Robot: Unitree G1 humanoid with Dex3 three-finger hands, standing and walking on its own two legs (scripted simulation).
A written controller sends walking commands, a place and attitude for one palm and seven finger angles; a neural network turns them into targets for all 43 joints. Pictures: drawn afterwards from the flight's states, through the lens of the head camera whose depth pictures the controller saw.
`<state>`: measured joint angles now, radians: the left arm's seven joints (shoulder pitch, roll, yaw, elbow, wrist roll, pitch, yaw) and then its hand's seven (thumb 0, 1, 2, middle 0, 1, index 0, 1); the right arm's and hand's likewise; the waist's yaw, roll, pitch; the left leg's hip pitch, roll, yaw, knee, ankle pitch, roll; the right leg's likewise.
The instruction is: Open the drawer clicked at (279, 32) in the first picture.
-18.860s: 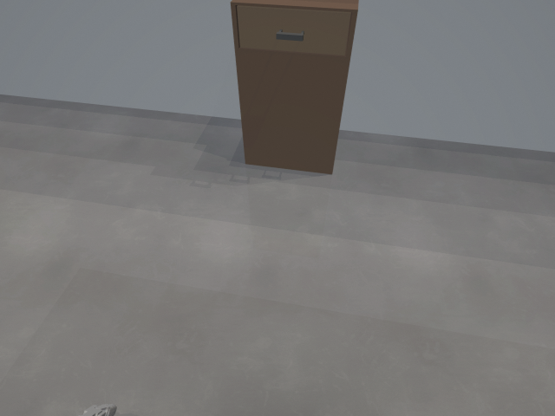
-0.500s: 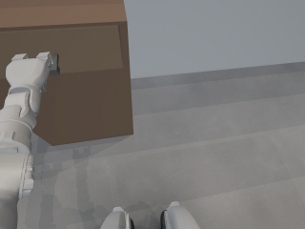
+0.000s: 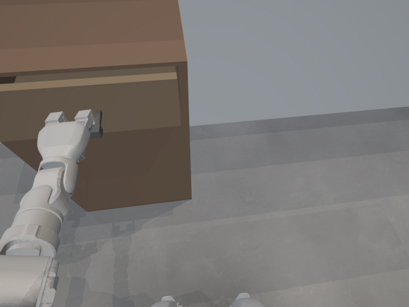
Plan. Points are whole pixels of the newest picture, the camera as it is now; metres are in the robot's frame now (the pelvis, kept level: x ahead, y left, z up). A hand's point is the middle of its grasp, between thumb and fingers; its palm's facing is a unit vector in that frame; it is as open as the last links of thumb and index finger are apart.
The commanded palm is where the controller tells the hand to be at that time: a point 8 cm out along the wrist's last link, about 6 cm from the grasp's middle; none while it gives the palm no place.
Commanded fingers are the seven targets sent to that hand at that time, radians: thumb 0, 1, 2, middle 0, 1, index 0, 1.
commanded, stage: pull the drawer open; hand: left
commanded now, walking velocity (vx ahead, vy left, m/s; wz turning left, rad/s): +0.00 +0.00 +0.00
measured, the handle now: (76, 124) +0.48 +0.28 +0.01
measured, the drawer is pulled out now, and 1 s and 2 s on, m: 0.03 0.17 0.28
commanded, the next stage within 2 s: none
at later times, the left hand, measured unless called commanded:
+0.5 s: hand (74, 180) +0.36 +0.26 -0.01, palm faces -0.03 -0.05 -1.00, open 5.7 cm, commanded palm +0.32 +0.26 +0.04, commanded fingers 0.00 0.90 0.90 -0.40 -1.35 -0.40 -1.35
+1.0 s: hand (71, 212) +0.30 +0.25 -0.01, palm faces -0.02 -0.04 -1.00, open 5.6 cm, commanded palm +0.26 +0.25 +0.04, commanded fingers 0.00 0.90 0.90 -0.40 -1.35 -0.40 -1.35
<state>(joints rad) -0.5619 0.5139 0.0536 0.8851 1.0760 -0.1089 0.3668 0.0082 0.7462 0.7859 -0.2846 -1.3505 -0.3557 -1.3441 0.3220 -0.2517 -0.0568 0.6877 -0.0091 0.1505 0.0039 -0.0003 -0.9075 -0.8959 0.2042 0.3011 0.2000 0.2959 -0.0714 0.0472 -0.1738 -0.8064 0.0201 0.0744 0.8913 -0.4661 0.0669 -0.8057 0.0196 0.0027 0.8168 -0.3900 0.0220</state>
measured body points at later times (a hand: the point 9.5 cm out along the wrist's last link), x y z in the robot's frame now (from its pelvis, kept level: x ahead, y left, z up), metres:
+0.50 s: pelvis +0.01 -0.01 +0.01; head +0.08 -0.01 +0.45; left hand +0.36 +0.26 +0.05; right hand +0.11 -0.27 -0.12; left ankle -0.03 +0.07 -0.69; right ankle -0.01 -0.14 -0.69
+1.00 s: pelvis -0.01 -0.02 +0.01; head +0.05 -0.03 +0.46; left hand +0.29 +0.25 +0.05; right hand +0.13 -0.28 -0.11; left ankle -0.03 +0.07 -0.69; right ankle -0.01 -0.14 -0.69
